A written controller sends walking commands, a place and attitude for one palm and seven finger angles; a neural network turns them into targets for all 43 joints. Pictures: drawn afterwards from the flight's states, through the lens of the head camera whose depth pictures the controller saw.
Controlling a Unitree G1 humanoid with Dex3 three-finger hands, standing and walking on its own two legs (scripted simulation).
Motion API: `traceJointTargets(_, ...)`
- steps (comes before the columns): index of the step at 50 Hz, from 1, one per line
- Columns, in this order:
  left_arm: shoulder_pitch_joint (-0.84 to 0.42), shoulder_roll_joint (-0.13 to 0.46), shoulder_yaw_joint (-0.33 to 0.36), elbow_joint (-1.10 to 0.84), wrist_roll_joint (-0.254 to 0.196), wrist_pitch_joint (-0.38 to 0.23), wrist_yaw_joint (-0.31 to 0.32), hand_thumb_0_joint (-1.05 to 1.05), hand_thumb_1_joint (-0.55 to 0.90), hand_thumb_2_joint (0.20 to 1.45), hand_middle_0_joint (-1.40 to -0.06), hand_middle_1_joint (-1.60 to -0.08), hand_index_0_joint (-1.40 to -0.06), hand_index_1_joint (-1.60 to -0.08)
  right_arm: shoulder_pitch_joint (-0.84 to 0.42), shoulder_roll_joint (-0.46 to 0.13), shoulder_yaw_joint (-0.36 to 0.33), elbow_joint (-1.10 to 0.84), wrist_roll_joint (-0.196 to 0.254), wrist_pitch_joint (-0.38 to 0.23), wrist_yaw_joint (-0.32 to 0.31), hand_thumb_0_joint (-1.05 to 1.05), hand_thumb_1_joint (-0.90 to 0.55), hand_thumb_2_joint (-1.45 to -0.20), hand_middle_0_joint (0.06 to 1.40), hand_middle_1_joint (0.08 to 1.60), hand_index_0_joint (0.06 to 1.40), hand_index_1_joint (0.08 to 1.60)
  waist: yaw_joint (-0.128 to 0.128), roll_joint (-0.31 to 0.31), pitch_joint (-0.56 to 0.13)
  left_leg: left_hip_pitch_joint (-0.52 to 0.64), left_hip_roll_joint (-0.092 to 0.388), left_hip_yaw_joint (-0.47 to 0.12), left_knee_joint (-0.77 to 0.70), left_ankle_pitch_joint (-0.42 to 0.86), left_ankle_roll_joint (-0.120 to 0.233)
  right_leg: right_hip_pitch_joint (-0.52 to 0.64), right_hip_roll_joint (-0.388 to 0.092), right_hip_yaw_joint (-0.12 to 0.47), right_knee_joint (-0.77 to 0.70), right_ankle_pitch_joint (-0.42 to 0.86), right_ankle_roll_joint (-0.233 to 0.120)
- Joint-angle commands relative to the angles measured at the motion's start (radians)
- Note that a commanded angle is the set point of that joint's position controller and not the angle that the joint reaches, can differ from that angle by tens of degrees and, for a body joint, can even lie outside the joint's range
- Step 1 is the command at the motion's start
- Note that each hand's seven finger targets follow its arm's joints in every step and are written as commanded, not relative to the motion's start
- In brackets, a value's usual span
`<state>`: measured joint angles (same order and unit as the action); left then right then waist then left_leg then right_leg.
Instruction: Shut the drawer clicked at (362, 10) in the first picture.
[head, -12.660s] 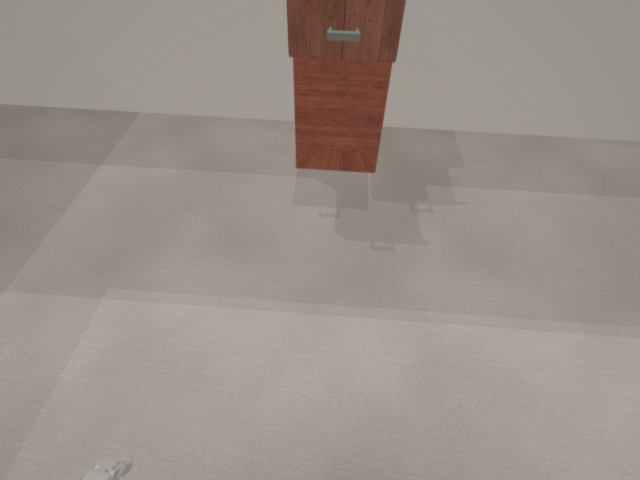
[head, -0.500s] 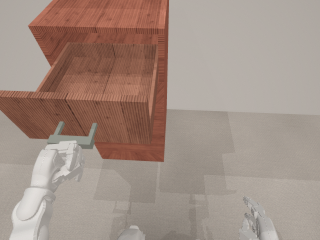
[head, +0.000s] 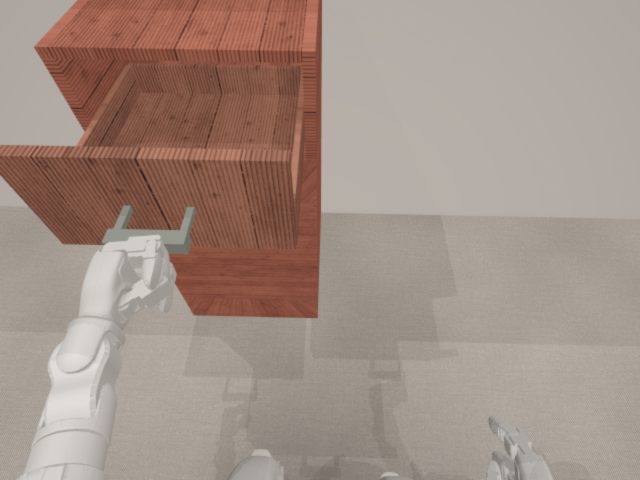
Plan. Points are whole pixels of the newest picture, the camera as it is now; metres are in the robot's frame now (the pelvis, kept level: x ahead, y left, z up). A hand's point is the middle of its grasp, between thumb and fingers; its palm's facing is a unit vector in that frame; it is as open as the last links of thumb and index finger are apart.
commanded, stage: push the drawer shut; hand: left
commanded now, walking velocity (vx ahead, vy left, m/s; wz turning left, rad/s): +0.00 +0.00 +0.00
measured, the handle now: (153, 227) +0.41 +0.24 +0.07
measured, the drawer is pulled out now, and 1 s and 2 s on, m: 0.21 0.09 0.00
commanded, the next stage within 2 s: none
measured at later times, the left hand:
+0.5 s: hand (175, 243) +0.39 +0.20 +0.07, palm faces -0.02 -1.00 -0.03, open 3.2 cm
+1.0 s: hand (186, 205) +0.46 +0.20 +0.07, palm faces -0.03 -1.00 -0.03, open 3.1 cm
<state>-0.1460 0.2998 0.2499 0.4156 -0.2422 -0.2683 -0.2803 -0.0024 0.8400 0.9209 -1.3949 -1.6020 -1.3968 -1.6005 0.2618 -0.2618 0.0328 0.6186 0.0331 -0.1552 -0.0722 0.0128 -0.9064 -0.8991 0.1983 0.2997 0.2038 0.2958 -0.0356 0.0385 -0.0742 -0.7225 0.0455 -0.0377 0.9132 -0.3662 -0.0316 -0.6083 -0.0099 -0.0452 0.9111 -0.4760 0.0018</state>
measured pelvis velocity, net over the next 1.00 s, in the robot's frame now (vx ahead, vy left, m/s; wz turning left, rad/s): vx -0.01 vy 0.01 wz -0.02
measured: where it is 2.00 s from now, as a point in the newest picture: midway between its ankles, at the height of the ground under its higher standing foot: outside the picture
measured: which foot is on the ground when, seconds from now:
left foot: down 0.00-1.00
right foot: down 0.00-1.00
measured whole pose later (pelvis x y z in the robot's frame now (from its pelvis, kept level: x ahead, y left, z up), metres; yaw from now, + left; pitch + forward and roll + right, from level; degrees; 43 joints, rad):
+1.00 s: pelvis -0.01 +0.01 -0.02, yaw -1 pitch +16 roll -2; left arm -0.73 0.45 0.36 1.00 -0.14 -0.33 -0.30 0.00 0.80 0.91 -1.40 -1.60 -1.40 -1.60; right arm 0.32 -0.27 0.04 0.66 0.02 -0.05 -0.04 0.01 -0.91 -0.90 0.20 0.30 0.20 0.30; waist -0.11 0.02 -0.08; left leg -0.90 0.06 -0.04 1.00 -0.38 -0.03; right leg -0.78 0.01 -0.04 0.98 -0.48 0.01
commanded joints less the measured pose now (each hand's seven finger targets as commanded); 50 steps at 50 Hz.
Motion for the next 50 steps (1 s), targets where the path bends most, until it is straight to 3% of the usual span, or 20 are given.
traceJointTargets(1,-0.408,0.198,0.071,-0.16,-0.017,-0.075,0.013,0.0,0.9,0.9,-1.4,-1.6,-1.4,-1.6,-0.013,-0.128,-0.056,-0.121,0.005,-0.031,-0.011,0.0,-0.9,-0.9,0.2,0.3,0.2,0.3,-0.037,0.014,-0.239,0.236,-0.038,0.024,-0.116,0.073,0.049,-0.008,0.027,0.015,-0.169,0.178,-0.003)
traceJointTargets(2,-0.406,0.227,0.093,-0.131,-0.012,-0.077,0.016,0.0,0.9,0.9,-1.4,-1.6,-1.4,-1.6,-0.006,-0.133,-0.057,-0.117,0.004,-0.026,-0.011,0.0,-0.9,-0.9,0.2,0.3,0.2,0.3,-0.036,-0.007,-0.231,0.223,-0.036,0.019,-0.116,0.067,0.051,-0.006,0.031,0.015,-0.17,0.163,-0.005)
traceJointTargets(5,-0.423,0.193,0.067,-0.138,-0.013,-0.085,0.008,0.0,0.9,0.9,-1.4,-1.6,-1.4,-1.6,0.004,-0.128,-0.061,-0.122,0.002,-0.021,-0.008,0.0,-0.9,-0.9,0.2,0.3,0.2,0.3,-0.031,0.021,-0.297,0.263,-0.038,0.026,-0.113,0.116,0.05,0.014,0.029,0.015,-0.159,0.226,-0.006)
traceJointTargets(6,-0.419,0.207,0.081,-0.129,-0.012,-0.083,0.009,0.0,0.9,0.9,-1.4,-1.6,-1.4,-1.6,0.009,-0.13,-0.063,-0.12,0.002,-0.018,-0.007,0.0,-0.9,-0.9,0.2,0.3,0.2,0.3,-0.027,0.027,-0.308,0.266,-0.037,0.028,-0.11,0.128,0.049,0.021,0.028,0.016,-0.157,0.242,-0.007)
traceJointTargets(10,-0.472,0.236,0.099,-0.075,-0.007,-0.086,0.009,0.0,0.9,0.9,-1.4,-1.6,-1.4,-1.6,0.019,-0.134,-0.061,-0.114,0.001,-0.003,-0.003,0.0,-0.9,-0.9,0.2,0.3,0.2,0.3,-0.031,0.015,-0.293,0.244,-0.036,0.025,-0.108,0.121,0.05,0.016,0.032,0.017,-0.154,0.237,-0.008)
traceJointTargets(11,-0.5,0.206,0.069,-0.066,-0.004,-0.087,0.007,0.0,0.9,0.9,-1.4,-1.6,-1.4,-1.6,0.019,-0.13,-0.059,-0.114,0.003,0.0,-0.002,0.0,-0.9,-0.9,0.2,0.3,0.2,0.3,-0.044,0.022,-0.28,0.248,-0.037,0.026,-0.108,0.113,0.05,-0.002,0.033,0.016,-0.157,0.231,-0.007)
traceJointTargets(13,-0.555,0.233,0.087,-0.031,-0.004,-0.087,0.003,0.0,0.9,0.9,-1.4,-1.6,-1.4,-1.6,0.029,-0.136,-0.06,-0.106,0.002,0.005,-0.003,0.0,-0.9,-0.9,0.2,0.3,0.2,0.3,-0.05,-0.007,-0.276,0.232,-0.035,0.023,-0.102,0.108,0.054,-0.005,0.035,0.02,-0.156,0.229,-0.006)
traceJointTargets(17,-0.592,0.278,0.127,0.006,0.001,-0.092,-0.004,0.0,0.9,0.9,-1.4,-1.6,-1.4,-1.6,0.048,-0.14,-0.062,-0.101,-0.003,0.018,-0.002,0.0,-0.9,-0.9,0.2,0.3,0.2,0.3,-0.039,0.002,-0.323,0.237,-0.036,0.025,-0.088,0.146,0.055,0.014,0.037,0.02,-0.139,0.266,-0.01)
traceJointTargets(22,-0.583,0.257,0.118,0.013,0.002,-0.1,-0.009,0.0,0.9,0.9,-1.4,-1.6,-1.4,-1.6,0.058,-0.136,-0.067,-0.107,-0.003,0.028,0.007,0.0,-0.9,-0.9,0.2,0.3,0.2,0.3,-0.032,0.032,-0.362,0.265,-0.034,0.026,-0.081,0.192,0.052,0.016,0.04,0.016,-0.128,0.311,-0.014)
traceJointTargets(23,-0.595,0.256,0.116,0.022,0.002,-0.101,-0.005,0.0,0.9,0.9,-1.4,-1.6,-1.4,-1.6,0.062,-0.136,-0.065,-0.107,-0.004,0.032,0.009,0.0,-0.9,-0.9,0.2,0.3,0.2,0.3,-0.036,0.011,-0.356,0.259,-0.032,0.023,-0.086,0.186,0.051,0.012,0.039,0.012,-0.129,0.309,-0.011)
traceJointTargets(26,-0.634,0.238,0.093,0.031,0.013,-0.106,0.006,0.0,0.9,0.9,-1.4,-1.6,-1.4,-1.6,0.064,-0.134,-0.068,-0.105,-0.003,0.037,0.013,0.0,-0.9,-0.9,0.2,0.3,0.2,0.3,-0.045,0.046,-0.334,0.259,-0.032,0.024,-0.086,0.168,0.049,-0.018,0.041,0.013,-0.13,0.287,-0.012)
traceJointTargets(28,-0.674,0.265,0.107,0.05,0.025,-0.112,0.019,0.0,0.9,0.9,-1.4,-1.6,-1.4,-1.6,0.071,-0.14,-0.068,-0.097,-0.005,0.044,0.013,0.0,-0.9,-0.9,0.2,0.3,0.2,0.3,-0.052,0.029,-0.33,0.25,-0.03,0.019,-0.082,0.161,0.051,-0.027,0.042,0.013,-0.128,0.277,-0.012)
traceJointTargets(30,-0.729,0.244,0.082,0.093,0.034,-0.111,0.025,0.0,0.9,0.9,-1.4,-1.6,-1.4,-1.6,0.075,-0.138,-0.067,-0.088,-0.004,0.049,0.012,0.0,-0.9,-0.9,0.2,0.3,0.2,0.3,-0.072,0.011,-0.3,0.232,-0.03,0.019,-0.082,0.127,0.052,-0.056,0.041,0.013,-0.133,0.243,-0.009)
traceJointTargets(39,-0.915,0.351,0.137,0.244,0.06,-0.129,0.018,0.0,0.9,0.9,-1.4,-1.6,-1.4,-1.6,0.104,-0.151,-0.06,-0.055,-0.009,0.068,0.007,0.0,-0.9,-0.9,0.2,0.3,0.2,0.3,-0.084,0.024,-0.352,0.201,-0.027,0.01,-0.057,0.09,0.056,-0.082,0.041,0.023,-0.119,0.191,-0.012)
traceJointTargets(40,-0.942,0.323,0.107,0.245,0.062,-0.13,0.012,0.0,0.9,0.9,-1.4,-1.6,-1.4,-1.6,0.102,-0.147,-0.059,-0.059,-0.008,0.069,0.008,0.0,-0.9,-0.9,0.2,0.3,0.2,0.3,-0.091,0.057,-0.356,0.207,-0.029,0.013,-0.054,0.086,0.055,-0.097,0.041,0.025,-0.118,0.185,-0.011)
traceJointTargets(44,-1.016,0.372,0.136,0.348,0.068,-0.129,0.006,0.0,0.9,0.9,-1.4,-1.6,-1.4,-1.6,0.126,-0.156,-0.057,-0.046,-0.011,0.077,0.01,0.0,-0.9,-0.9,0.2,0.3,0.2,0.3,-0.105,0.021,-0.355,0.166,-0.024,0.009,-0.035,0.069,0.059,-0.12,0.045,0.025,-0.109,0.166,-0.01)
traceJointTargets(48,-1.05,0.413,0.169,0.375,0.075,-0.134,-0.007,0.0,0.9,0.9,-1.4,-1.6,-1.4,-1.6,0.157,-0.158,-0.061,-0.044,-0.017,0.084,0.017,0.0,-0.9,-0.9,0.2,0.3,0.2,0.3,-0.097,0.052,-0.428,0.177,-0.022,0.011,-0.011,0.137,0.059,-0.11,0.049,0.025,-0.081,0.228,-0.011)
traceJointTargets(50,-1.052,0.418,0.17,0.389,0.077,-0.132,-0.011,0.0,0.9,0.9,-1.4,-1.6,-1.4,-1.6,0.165,-0.159,-0.062,-0.047,-0.018,0.091,0.022,0.0,-0.9,-0.9,0.2,0.3,0.2,0.3,-0.096,0.067,-0.432,0.178,-0.021,0.012,-0.006,0.149,0.057,-0.117,0.051,0.025,-0.078,0.238,-0.012)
